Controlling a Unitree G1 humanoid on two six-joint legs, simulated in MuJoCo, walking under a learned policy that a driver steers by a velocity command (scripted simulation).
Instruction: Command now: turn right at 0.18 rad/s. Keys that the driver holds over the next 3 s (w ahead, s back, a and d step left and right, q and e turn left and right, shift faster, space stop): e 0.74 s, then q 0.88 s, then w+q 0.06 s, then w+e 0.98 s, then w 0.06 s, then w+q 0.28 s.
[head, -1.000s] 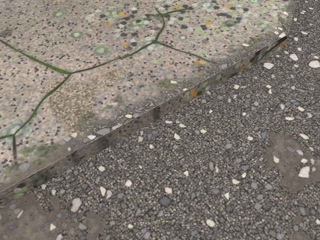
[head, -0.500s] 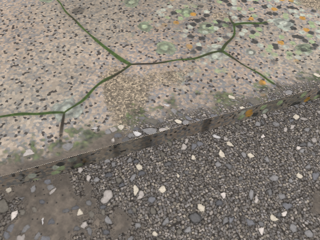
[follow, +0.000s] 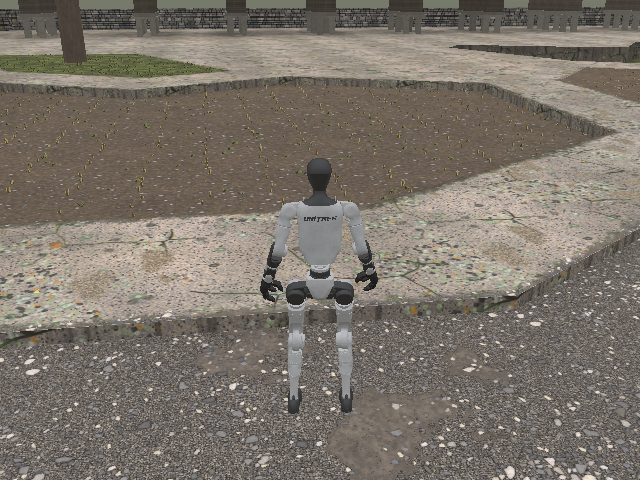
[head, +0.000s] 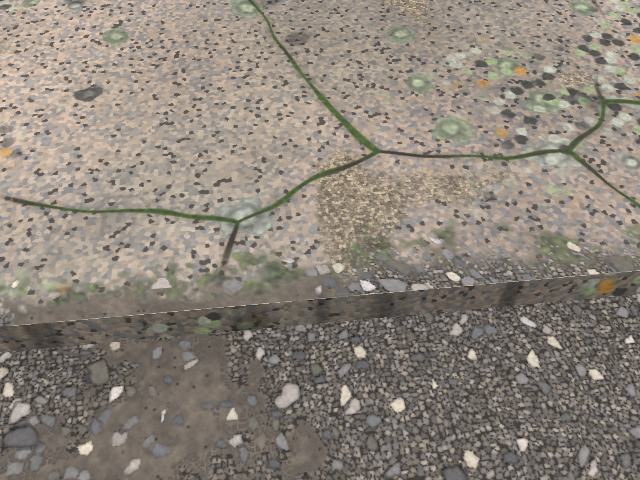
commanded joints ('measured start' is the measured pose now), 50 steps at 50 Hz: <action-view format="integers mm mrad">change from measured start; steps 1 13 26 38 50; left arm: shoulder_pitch -40 51 9 -32 -38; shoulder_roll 146 125 215 230 166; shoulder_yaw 26 60 65 77 42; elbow -67 -86 -186 -229 -167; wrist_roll -4 -17 -9 -3 28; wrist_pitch -23 56 13 45 28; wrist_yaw -1 -17 43 39 44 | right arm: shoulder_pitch -7 -117 -75 -72 -65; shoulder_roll -173 -193 -131 -147 -216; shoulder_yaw -51 -70 -63 -59 -29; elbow -58 -44 -19 -12 12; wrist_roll -12 28 12 21 14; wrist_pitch -12 -33 -45 -87 -100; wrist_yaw -3 -22 -30 0 31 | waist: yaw -26 3 -26 -10 -10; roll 167 145 -87 -133 156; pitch -130 -99 -124 -126 -51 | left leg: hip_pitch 137 13 -406 -240 -31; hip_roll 203 282 -8 -31 125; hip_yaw -145 -13 -61 -81 -299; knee -82 14 597 254 -130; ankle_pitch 290 401 -74 -104 158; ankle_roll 162 166 -65 -69 128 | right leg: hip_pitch -77 -41 186 138 59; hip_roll -4 16 -148 -124 74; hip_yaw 11 -81 348 499 154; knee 28 149 -188 -129 -25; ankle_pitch -30 -42 335 295 53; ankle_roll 14 -21 -238 -250 -18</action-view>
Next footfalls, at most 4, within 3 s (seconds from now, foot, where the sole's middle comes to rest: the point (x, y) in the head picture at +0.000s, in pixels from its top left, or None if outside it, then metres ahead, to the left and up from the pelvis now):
0.30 right None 0.02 -0.12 -0.77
0.88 left None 0.12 0.08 -0.77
1.52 left None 0.10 0.13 -0.77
2.08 right None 0.21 -0.12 -0.77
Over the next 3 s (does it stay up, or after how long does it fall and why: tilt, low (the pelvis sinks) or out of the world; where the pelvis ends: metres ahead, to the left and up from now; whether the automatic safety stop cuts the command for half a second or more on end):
stays up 0.59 -0.16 -0.01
